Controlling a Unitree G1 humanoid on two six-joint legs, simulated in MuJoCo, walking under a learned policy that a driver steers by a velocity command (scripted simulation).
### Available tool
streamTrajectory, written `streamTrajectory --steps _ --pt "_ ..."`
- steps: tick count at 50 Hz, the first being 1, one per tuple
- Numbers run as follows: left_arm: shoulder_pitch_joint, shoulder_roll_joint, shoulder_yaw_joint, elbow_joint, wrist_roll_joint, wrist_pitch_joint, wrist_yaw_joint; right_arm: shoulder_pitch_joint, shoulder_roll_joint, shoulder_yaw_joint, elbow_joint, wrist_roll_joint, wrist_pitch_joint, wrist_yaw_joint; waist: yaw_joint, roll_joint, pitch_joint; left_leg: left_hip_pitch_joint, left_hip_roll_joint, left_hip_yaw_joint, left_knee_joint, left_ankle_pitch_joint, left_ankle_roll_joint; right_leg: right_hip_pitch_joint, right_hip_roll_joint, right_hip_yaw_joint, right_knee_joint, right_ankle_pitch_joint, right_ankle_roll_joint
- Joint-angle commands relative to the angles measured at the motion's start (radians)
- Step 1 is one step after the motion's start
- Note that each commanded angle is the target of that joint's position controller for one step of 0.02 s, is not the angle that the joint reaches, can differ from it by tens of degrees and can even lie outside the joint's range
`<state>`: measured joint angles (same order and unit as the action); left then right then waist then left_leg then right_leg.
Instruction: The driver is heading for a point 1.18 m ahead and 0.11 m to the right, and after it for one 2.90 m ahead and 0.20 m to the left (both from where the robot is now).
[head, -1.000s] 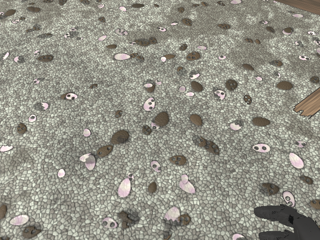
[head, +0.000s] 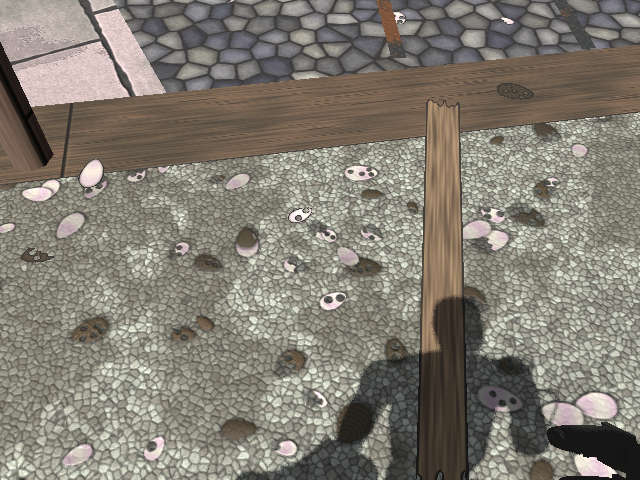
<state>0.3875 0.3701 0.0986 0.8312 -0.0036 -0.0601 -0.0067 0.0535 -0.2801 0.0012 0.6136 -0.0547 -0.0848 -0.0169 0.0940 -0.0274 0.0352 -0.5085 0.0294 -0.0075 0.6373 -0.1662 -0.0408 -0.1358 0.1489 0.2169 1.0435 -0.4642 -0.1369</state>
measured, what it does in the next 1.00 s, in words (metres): walks ahead: right foot, then left foot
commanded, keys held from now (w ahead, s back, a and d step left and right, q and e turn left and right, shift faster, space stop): w+e+shift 0.14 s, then e+shift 0.26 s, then shift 0.06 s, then q+shift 0.54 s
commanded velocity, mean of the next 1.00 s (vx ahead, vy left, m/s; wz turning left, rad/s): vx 0.37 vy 0.00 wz -0.29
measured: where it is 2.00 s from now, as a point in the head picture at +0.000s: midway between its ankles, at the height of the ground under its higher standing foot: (347, 250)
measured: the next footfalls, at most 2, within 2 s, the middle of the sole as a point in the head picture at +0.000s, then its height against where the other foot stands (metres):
right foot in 0.36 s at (412, 472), level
left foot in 0.94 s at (321, 393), level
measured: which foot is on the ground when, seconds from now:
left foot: down 0.00-0.36, up 0.38-0.92, down 0.94-1.00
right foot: up 0.00-0.34, down 0.36-0.94, up 0.96-1.00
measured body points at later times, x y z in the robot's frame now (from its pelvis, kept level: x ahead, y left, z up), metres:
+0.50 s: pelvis +0.36 -0.02 +0.01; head +0.41 -0.05 +0.45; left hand +0.64 +0.15 -0.08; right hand +0.39 -0.33 -0.09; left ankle +0.35 +0.17 -0.59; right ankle +0.44 -0.09 -0.71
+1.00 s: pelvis +0.54 +0.01 +0.02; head +0.59 +0.01 +0.46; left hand +0.77 +0.24 -0.09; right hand +0.62 -0.30 -0.07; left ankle +0.59 +0.10 -0.71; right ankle +0.44 -0.10 -0.66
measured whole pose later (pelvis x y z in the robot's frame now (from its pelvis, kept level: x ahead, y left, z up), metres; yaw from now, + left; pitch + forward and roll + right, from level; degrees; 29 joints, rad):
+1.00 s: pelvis +0.54 +0.01 +0.02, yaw -12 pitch +4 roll -1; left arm 0.11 0.29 0.07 0.72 0.02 0.01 0.03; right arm 0.22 -0.31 -0.07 0.60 0.00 -0.02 0.02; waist -0.02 -0.01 0.03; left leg -0.42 -0.01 0.00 0.63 -0.28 0.04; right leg -0.41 0.02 0.00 1.00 -0.53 0.03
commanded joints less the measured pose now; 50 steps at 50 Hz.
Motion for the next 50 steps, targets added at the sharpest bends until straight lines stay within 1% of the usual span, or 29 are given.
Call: streamTrajectory --steps 1,2,3,6,10,12,13,14,15,16,17,18,19,20,21,22,23,25,28,30,33,37,40,44,46,47,48,49,50 --pt "-0.106 0.050 -0.025 -0.139 0.023 -0.003 -0.004 0.220 -0.146 -0.078 -0.003 -0.004 0.014 -0.005 -0.156 0.152 -0.180 0.667 0.374 -0.643 -0.386 -0.635 0.161 -0.664 -0.139 -0.115 0.384 0.157 0.015" --pt "-0.143 0.045 -0.024 -0.140 0.031 0.007 -0.019 0.229 -0.116 -0.071 0.024 -0.008 0.016 -0.001 -0.150 0.062 -0.113 0.566 0.332 -0.483 -0.385 -0.421 0.150 -0.636 -0.171 -0.126 0.346 0.184 0.026" --pt "-0.188 0.022 -0.028 -0.164 0.043 0.018 -0.037 0.269 -0.108 -0.066 0.064 -0.003 0.011 -0.003 -0.144 0.067 -0.070 0.502 0.296 -0.357 -0.392 -0.295 0.137 -0.627 -0.201 -0.123 0.322 0.186 0.030" --pt "-0.249 -0.041 -0.053 -0.224 0.041 0.054 -0.063 0.327 -0.065 -0.056 0.143 0.030 -0.018 0.019 -0.106 0.118 -0.010 0.440 0.268 -0.137 -0.435 -0.048 0.099 -0.672 -0.246 -0.140 0.299 0.225 0.037" --pt "-0.341 -0.047 -0.069 -0.298 0.040 0.058 -0.068 0.248 -0.091 -0.058 0.150 0.033 -0.042 0.025 -0.044 0.106 0.077 0.330 0.228 0.150 -0.443 0.501 0.085 -0.607 -0.235 -0.221 0.040 0.372 0.057" --pt "-0.402 -0.054 -0.075 -0.302 0.044 0.051 -0.085 0.249 -0.108 -0.062 0.161 0.044 -0.044 0.019 -0.061 0.079 0.094 0.310 0.165 0.259 -0.440 0.585 0.060 -0.456 -0.179 -0.336 -0.224 0.497 0.046" --pt "-0.397 -0.052 -0.073 -0.292 0.041 0.048 -0.091 0.270 -0.137 -0.069 0.166 0.047 -0.040 0.013 -0.067 0.087 0.075 0.345 0.152 0.280 -0.399 0.688 0.053 -0.386 -0.136 -0.383 -0.295 0.522 0.036" --pt "-0.316 0.009 -0.033 -0.275 -0.063 0.019 -0.074 0.207 -0.294 -0.118 0.107 0.078 -0.026 -0.020 -0.034 0.169 0.009 0.406 0.132 0.251 -0.305 0.893 0.042 -0.308 -0.111 -0.352 -0.298 0.506 0.052" --pt "-0.256 0.051 -0.018 -0.264 -0.066 0.013 -0.071 0.180 -0.321 -0.130 0.087 0.087 -0.015 -0.040 0.012 0.189 -0.054 0.441 0.163 0.237 -0.216 1.026 0.036 -0.229 -0.091 -0.345 -0.333 0.478 0.041" --pt "-0.161 0.095 0.009 -0.241 -0.053 0.018 -0.067 0.166 -0.317 -0.136 0.074 0.091 -0.002 -0.050 0.058 0.185 -0.112 0.432 0.183 0.224 -0.072 1.083 0.039 -0.104 -0.073 -0.338 -0.357 0.472 0.014" --pt "0.005 0.152 0.047 -0.198 -0.042 0.030 -0.055 0.148 -0.279 -0.132 0.055 0.096 0.006 -0.051 0.122 0.149 -0.189 0.353 0.172 0.205 0.160 0.974 0.026 0.115 -0.061 -0.303 -0.426 0.545 -0.027" --pt "0.027 0.164 0.059 -0.177 -0.046 0.041 -0.030 0.200 -0.171 -0.108 0.059 0.092 0.002 -0.037 0.085 -0.006 -0.147 0.138 0.066 0.188 0.440 0.142 -0.025 0.291 -0.111 -0.191 -0.536 0.658 -0.066" --pt "-0.043 0.230 0.058 -0.220 -0.012 0.044 -0.014 0.229 -0.037 -0.068 0.017 0.024 -0.015 -0.021 -0.017 -0.299 -0.152 -0.113 -0.084 0.144 0.859 -0.526 -0.044 0.399 -0.234 0.065 -0.431 1.212 -0.153" --pt "-0.079 0.241 0.050 -0.289 0.048 0.026 -0.025 0.355 -0.110 -0.062 -0.033 0.048 -0.039 -0.005 -0.053 -0.236 -0.499 -0.243 -0.112 -0.113 1.034 -0.497 -0.039 0.594 -0.475 0.508 -0.567 1.044 -0.384" --pt "-0.155 0.198 0.048 -0.325 0.034 0.027 -0.030 0.281 -0.198 -0.075 -0.024 0.063 -0.046 -0.003 -0.036 -0.023 -0.501 -0.226 -0.062 -0.165 0.969 -0.396 -0.015 0.503 -0.458 0.523 -0.652 0.781 -0.357" --pt "-0.217 0.147 0.034 -0.331 0.001 0.021 -0.032 0.228 -0.206 -0.081 -0.030 0.068 -0.038 -0.008 -0.074 0.085 -0.356 -0.239 -0.027 -0.148 0.878 -0.340 -0.013 0.340 -0.410 0.447 -0.684 0.656 -0.309" --pt "-0.257 0.104 0.019 -0.329 -0.022 0.013 -0.029 0.229 -0.193 -0.081 -0.008 0.057 -0.021 -0.020 -0.116 0.161 -0.273 -0.198 0.016 -0.145 0.813 -0.306 -0.026 0.188 -0.371 0.386 -0.687 0.655 -0.262" --pt "-0.300 0.066 0.002 -0.308 -0.006 0.012 -0.020 0.265 -0.201 -0.089 0.017 0.060 0.016 -0.031 -0.161 0.122 -0.176 -0.077 0.071 -0.107 0.715 -0.276 -0.042 -0.078 -0.345 0.222 -0.683 0.854 -0.217" --pt "-0.232 0.019 -0.023 -0.223 0.012 0.003 0.001 0.249 -0.111 -0.066 0.018 0.048 0.028 -0.035 -0.140 0.047 -0.189 -0.017 0.075 -0.053 0.582 -0.195 -0.050 -0.184 -0.299 0.056 -0.667 1.062 -0.182" --pt "-0.235 -0.009 -0.037 -0.183 0.023 0.009 0.011 0.249 -0.068 -0.053 0.034 0.053 0.035 -0.029 -0.136 0.011 -0.217 0.016 0.081 -0.054 0.437 -0.067 -0.047 -0.163 -0.267 -0.055 -0.663 1.025 -0.141" --pt "-0.257 0.017 -0.029 -0.164 0.034 0.020 0.019 0.161 -0.088 -0.060 0.012 0.072 0.043 -0.019 -0.094 -0.036 -0.173 0.030 0.065 -0.044 0.292 0.069 -0.039 -0.146 -0.276 -0.121 -0.695 0.891 -0.110" --pt "-0.233 0.035 -0.017 -0.150 0.029 0.052 0.033 0.084 -0.126 -0.078 -0.041 0.084 0.059 0.002 -0.051 -0.053 -0.105 -0.129 0.079 -0.046 0.252 -0.049 -0.036 0.006 -0.375 -0.067 -0.697 0.728 -0.133" --pt "-0.225 0.032 -0.011 -0.153 0.017 0.072 0.046 0.079 -0.109 -0.078 -0.063 0.076 0.071 0.025 -0.044 -0.057 -0.090 -0.182 0.083 -0.025 0.239 -0.141 -0.026 0.092 -0.431 -0.053 -0.669 0.732 -0.133" --pt "-0.257 0.050 0.003 -0.169 -0.002 0.085 0.054 0.126 -0.092 -0.081 -0.065 0.084 0.070 0.052 -0.069 -0.073 -0.112 -0.057 0.036 0.051 0.069 -0.159 0.015 0.114 -0.429 -0.129 -0.585 0.850 -0.073" --pt "-0.262 0.038 0.005 -0.167 -0.020 0.079 0.056 0.229 -0.111 -0.100 -0.033 0.077 0.063 0.051 -0.125 -0.035 -0.150 0.151 -0.031 0.087 -0.153 0.041 0.061 0.054 -0.361 -0.227 -0.416 0.846 0.007" --pt "-0.241 0.028 0.006 -0.177 -0.005 0.064 0.053 0.296 -0.197 -0.132 -0.031 0.069 0.060 0.035 -0.144 0.100 -0.176 0.348 0.053 -0.103 -0.204 0.405 0.126 -0.130 -0.273 -0.294 -0.197 0.629 0.095" --pt "-0.259 -0.031 -0.014 -0.229 0.055 0.047 0.039 0.320 -0.336 -0.158 -0.055 0.046 0.056 0.024 -0.106 0.389 -0.221 0.589 0.320 -0.522 -0.167 0.933 0.320 -0.508 -0.086 -0.292 0.107 -0.126 0.191" --pt "-0.312 0.006 -0.013 -0.227 0.043 0.030 0.026 0.362 -0.268 -0.143 -0.066 0.026 0.053 0.028 -0.184 0.296 -0.358 0.685 0.357 -0.591 -0.188 0.946 0.418 -0.597 -0.063 -0.108 0.252 -0.219 0.188" --pt "-0.328 0.022 -0.009 -0.223 0.011 0.027 0.020 0.307 -0.248 -0.140 -0.070 0.034 0.052 0.027 -0.162 0.197 -0.312 0.665 0.305 -0.497 -0.176 0.863 0.381 -0.632 -0.093 -0.083 0.291 -0.152 0.182"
